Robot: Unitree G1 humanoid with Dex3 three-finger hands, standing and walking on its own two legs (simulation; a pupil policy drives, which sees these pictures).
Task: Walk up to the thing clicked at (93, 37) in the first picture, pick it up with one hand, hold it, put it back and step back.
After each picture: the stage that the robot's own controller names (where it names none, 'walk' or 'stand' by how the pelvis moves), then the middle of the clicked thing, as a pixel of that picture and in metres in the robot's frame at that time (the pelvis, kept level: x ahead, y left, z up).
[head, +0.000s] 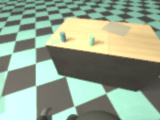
stand; (91, 40) +0.80 +0.03 -0.02
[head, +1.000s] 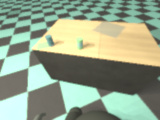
rise first; (79, 43) +0.70 +0.18 +0.00
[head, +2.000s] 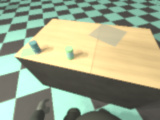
rise first; (69, 53) +0.52 +0.21 +0.01
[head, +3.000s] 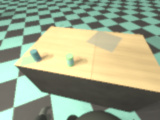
stand; (69, 60) +0.50 +0.20 -0.02
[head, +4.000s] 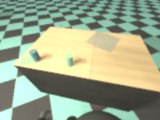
stand; (69, 60) +0.51 +0.21 -0.03
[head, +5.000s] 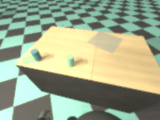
stand; (70, 60) +0.50 +0.20 -0.03
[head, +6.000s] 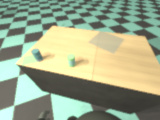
stand; (71, 60) +0.50 +0.19 -0.03
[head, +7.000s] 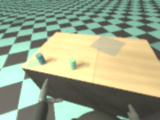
rise first; (72, 63) +0.49 +0.20 -0.02
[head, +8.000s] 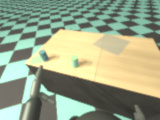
go down; (74, 61) +0.51 +0.19 -0.02
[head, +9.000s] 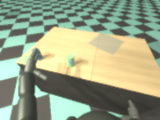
go down; (70, 60) +0.51 +0.19 -0.02
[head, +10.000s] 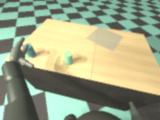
go down; (68, 58) +0.49 +0.18 +0.00
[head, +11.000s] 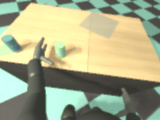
close in; (60, 49) +0.50 +0.19 +0.03
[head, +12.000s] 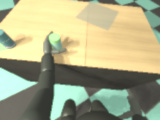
close; (56, 43) +0.52 +0.20 +0.06
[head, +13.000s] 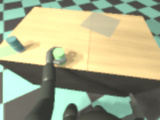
lift; (60, 57) +0.44 +0.19 +0.05
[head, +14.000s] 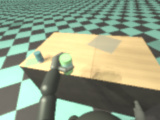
lift; (67, 64) +0.32 +0.16 +0.17
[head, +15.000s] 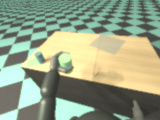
hold; (66, 64) +0.32 +0.16 +0.17
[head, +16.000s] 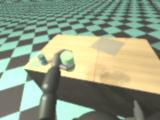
hold; (68, 62) +0.32 +0.15 +0.19
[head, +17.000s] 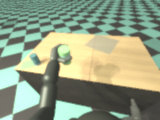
crouch; (65, 55) +0.38 +0.17 +0.19
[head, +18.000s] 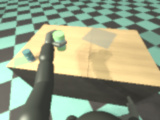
lower; (60, 41) +0.48 +0.19 +0.19
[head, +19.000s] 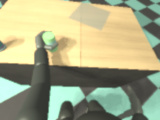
lower; (50, 42) +0.53 +0.20 +0.07
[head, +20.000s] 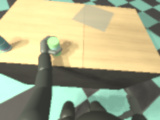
lower; (55, 47) +0.50 +0.19 +0.05
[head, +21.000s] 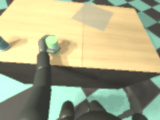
lower; (53, 46) +0.51 +0.20 +0.06
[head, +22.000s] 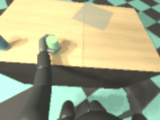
lower; (53, 45) +0.51 +0.20 +0.06
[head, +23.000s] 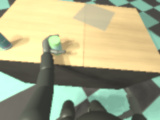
open; (56, 46) +0.51 +0.18 +0.06
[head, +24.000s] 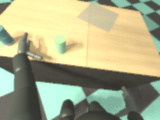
sink last; (60, 45) +0.50 +0.17 +0.05
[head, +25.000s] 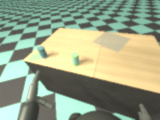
sink last; (75, 59) +0.51 +0.19 +0.02
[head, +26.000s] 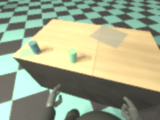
stand; (72, 56) +0.49 +0.18 +0.03
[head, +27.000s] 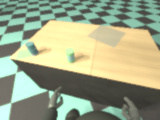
stand; (70, 56) +0.49 +0.19 +0.04
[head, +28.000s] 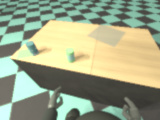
stand; (70, 55) +0.50 +0.19 +0.04
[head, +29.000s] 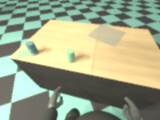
stand; (70, 55) +0.49 +0.19 +0.04
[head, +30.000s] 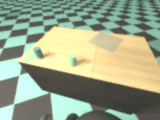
stand; (72, 60) +0.51 +0.18 -0.01
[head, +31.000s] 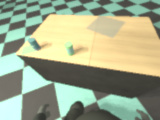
walk; (69, 49) +0.55 +0.22 +0.00
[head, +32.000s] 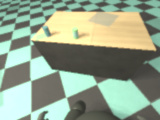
walk; (75, 33) +0.83 +0.23 -0.01
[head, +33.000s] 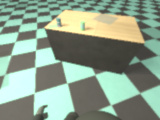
stand; (82, 25) +1.10 +0.17 -0.01
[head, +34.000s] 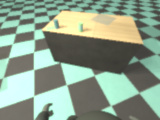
stand; (80, 27) +1.07 +0.18 -0.02
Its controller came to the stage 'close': yes
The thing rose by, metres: 0.21
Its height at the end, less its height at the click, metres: +0.00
